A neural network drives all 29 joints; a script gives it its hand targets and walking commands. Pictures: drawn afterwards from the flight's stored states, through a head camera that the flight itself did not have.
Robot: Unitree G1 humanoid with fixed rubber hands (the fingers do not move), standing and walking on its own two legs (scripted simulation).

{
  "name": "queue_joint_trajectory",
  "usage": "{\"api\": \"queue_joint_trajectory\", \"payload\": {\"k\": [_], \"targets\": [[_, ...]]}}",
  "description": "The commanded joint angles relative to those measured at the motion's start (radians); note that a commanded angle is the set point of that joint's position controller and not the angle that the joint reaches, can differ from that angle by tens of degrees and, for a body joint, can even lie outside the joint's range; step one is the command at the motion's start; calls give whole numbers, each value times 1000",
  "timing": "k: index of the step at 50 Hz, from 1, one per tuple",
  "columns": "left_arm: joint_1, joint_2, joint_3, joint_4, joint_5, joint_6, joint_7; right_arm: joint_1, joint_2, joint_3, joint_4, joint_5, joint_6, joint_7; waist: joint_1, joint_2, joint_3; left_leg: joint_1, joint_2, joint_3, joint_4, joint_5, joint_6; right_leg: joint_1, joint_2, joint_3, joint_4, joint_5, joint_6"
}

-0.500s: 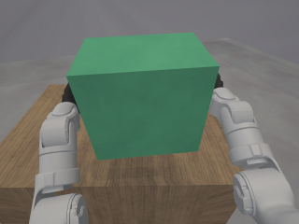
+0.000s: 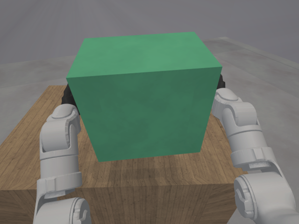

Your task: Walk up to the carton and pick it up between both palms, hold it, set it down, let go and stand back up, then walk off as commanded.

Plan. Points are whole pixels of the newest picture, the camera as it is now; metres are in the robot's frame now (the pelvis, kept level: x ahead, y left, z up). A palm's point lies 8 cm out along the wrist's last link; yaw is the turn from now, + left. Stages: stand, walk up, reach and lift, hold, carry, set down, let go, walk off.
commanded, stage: hold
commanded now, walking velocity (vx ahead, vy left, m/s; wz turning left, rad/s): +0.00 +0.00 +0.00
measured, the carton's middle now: (145, 98) +0.38 +0.00 +0.22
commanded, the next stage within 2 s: set down in 1.44 s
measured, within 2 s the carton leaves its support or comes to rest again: neither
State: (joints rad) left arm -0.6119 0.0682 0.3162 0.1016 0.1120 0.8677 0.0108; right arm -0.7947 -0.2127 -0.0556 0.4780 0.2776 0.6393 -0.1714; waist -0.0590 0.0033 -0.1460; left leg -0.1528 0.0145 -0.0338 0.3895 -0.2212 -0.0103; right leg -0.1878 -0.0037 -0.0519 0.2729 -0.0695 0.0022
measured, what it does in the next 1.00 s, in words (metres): stands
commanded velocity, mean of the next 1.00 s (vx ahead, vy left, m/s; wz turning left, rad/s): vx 0.00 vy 0.00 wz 0.00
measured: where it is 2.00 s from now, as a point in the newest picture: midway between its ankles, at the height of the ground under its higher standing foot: outside the picture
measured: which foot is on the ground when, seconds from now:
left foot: down 0.00-1.00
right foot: down 0.00-1.00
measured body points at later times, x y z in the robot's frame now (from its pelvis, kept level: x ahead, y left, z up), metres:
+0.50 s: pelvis -0.01 -0.01 +0.00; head -0.07 +0.00 +0.45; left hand +0.36 +0.18 +0.21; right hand +0.38 -0.18 +0.24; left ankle -0.01 +0.12 -0.75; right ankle +0.05 -0.12 -0.75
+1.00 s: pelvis +0.00 -0.01 +0.00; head -0.06 +0.00 +0.45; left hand +0.37 +0.18 +0.21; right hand +0.39 -0.19 +0.24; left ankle -0.01 +0.12 -0.75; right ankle +0.05 -0.12 -0.75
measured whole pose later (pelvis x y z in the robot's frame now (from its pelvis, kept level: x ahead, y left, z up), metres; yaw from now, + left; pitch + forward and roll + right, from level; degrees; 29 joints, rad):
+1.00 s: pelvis +0.00 -0.01 +0.00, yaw +1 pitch +0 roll -1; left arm -0.65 0.09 0.32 0.19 0.10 0.83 0.01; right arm -0.84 -0.22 -0.05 0.55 0.26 0.62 -0.17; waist -0.06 0.00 -0.15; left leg -0.16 0.02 -0.05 0.38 -0.21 -0.02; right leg -0.20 0.00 -0.06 0.28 -0.07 -0.01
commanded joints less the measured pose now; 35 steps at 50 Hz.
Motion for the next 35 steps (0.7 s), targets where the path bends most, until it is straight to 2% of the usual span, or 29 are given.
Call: {"api": "queue_joint_trajectory", "payload": {"k": [1,2,3,4,5,6,7,8,9,10,13,14,15,17,18,19,20,21,23,25,26,27,31,32,33,34,35], "targets": [[-1029,-493,-527,-183,-224,-123,-156,-901,607,309,-373,170,-80,207,-12,17,-459,-54,-58,-6,-82,217,-26,351,68,45,34,126,2],[-1017,-472,-486,-156,-200,-122,-161,-908,623,318,-346,171,-75,208,19,11,-444,-83,-66,5,-95,181,-8,368,61,54,32,117,9],[-1024,-492,-509,-151,-205,-123,-164,-916,625,314,-329,169,-81,210,5,19,-441,-90,-61,-8,-96,170,-14,362,62,51,40,109,3],[-1052,-485,-521,-200,-205,-126,-164,-904,630,315,-328,160,-85,210,-3,40,-483,-81,-64,-1,-92,204,-18,395,61,50,44,146,-1],[-1036,-500,-510,-163,-209,-122,-166,-915,623,305,-314,162,-83,210,0,45,-467,-93,-61,-1,-96,176,-19,393,61,56,42,116,-5],[-1095,-500,-523,-165,-218,-132,-165,-953,641,301,-320,161,-88,210,-3,39,-479,-100,-62,-3,-99,156,-19,385,62,54,43,101,-2],[-1062,-504,-529,-172,-220,-134,-164,-933,642,310,-341,162,-94,210,-4,25,-502,-79,-68,-2,-89,192,-21,400,63,47,44,138,0],[-1069,-501,-525,-173,-217,-134,-162,-939,642,310,-336,165,-98,208,2,37,-509,-82,-67,-2,-90,201,-22,401,64,46,47,140,2],[-1090,-520,-551,-208,-232,-139,-158,-963,657,328,-367,188,-108,210,2,60,-551,-47,-66,-5,-73,264,-27,383,69,46,53,173,1],[-1092,-512,-535,-201,-231,-143,-154,-963,657,331,-355,189,-104,211,10,44,-537,-46,-66,-5,-70,275,-24,380,69,47,51,184,4],[-1077,-492,-521,-169,-223,-141,-159,-940,647,318,-350,175,-102,202,0,36,-508,-70,-73,2,-72,242,-20,396,62,48,49,183,10],[-1054,-490,-500,-130,-218,-139,-162,-956,650,318,-354,170,-100,200,14,12,-476,-106,-73,2,-77,220,-10,397,60,51,48,161,12],[-1075,-498,-515,-149,-222,-143,-163,-959,646,314,-349,171,-103,201,-5,28,-499,-79,-73,0,-81,227,-14,390,60,48,46,170,12],[-1051,-496,-507,-166,-214,-145,-166,-944,662,332,-353,186,-104,200,11,23,-510,-74,-76,1,-73,249,-9,415,61,52,48,198,13],[-1042,-483,-493,-172,-203,-143,-164,-910,660,330,-321,186,-97,197,10,21,-506,-66,-75,2,-72,260,-11,424,65,49,54,214,11],[-1067,-494,-506,-158,-219,-145,-165,-937,647,316,-327,177,-97,198,-5,26,-509,-58,-67,-8,-80,235,-16,384,68,43,42,165,7],[-1081,-492,-510,-153,-221,-147,-164,-929,645,314,-308,165,-95,197,-2,20,-488,-71,-70,-5,-87,204,-18,381,62,47,40,151,7],[-1085,-488,-526,-171,-230,-149,-163,-955,660,315,-341,170,-105,197,-6,24,-524,-73,-70,-2,-83,204,-11,383,63,45,41,145,8],[-1103,-491,-514,-138,-232,-149,-162,-955,660,297,-311,155,-102,204,-8,27,-480,-105,-70,-1,-100,120,-9,374,54,50,35,80,5],[-1101,-512,-526,-140,-244,-153,-160,-1007,662,315,-355,160,-113,205,2,11,-527,-99,-69,0,-98,146,-6,383,62,49,42,92,6],[-1135,-503,-535,-165,-258,-162,-156,-1013,675,315,-371,164,-117,203,-2,21,-566,-101,-73,2,-90,162,-4,388,59,49,45,109,11],[-1133,-515,-537,-158,-245,-160,-152,-974,662,308,-313,161,-114,206,-5,54,-534,-88,-72,-1,-89,170,-20,371,60,49,48,114,1],[-1106,-514,-535,-185,-257,-163,-150,-998,668,328,-394,181,-118,200,9,21,-589,-72,-75,-3,-68,236,-9,405,64,50,53,175,9],[-1113,-518,-538,-187,-255,-163,-144,-970,662,324,-358,177,-112,200,-4,32,-575,-62,-70,-6,-72,225,-18,386,65,49,48,156,6],[-1089,-500,-508,-142,-239,-154,-151,-954,653,315,-334,169,-101,197,2,26,-515,-89,-72,1,-81,199,-9,388,60,55,41,144,9],[-1099,-485,-505,-143,-234,-152,-154,-940,649,306,-316,159,-98,198,-11,14,-501,-87,-72,-6,-89,171,-8,380,57,50,41,125,9],[-1090,-481,-496,-129,-222,-150,-156,-942,653,302,-302,154,-98,201,-9,10,-499,-95,-75,2,-96,154,-6,383,55,51,36,113,10]]}}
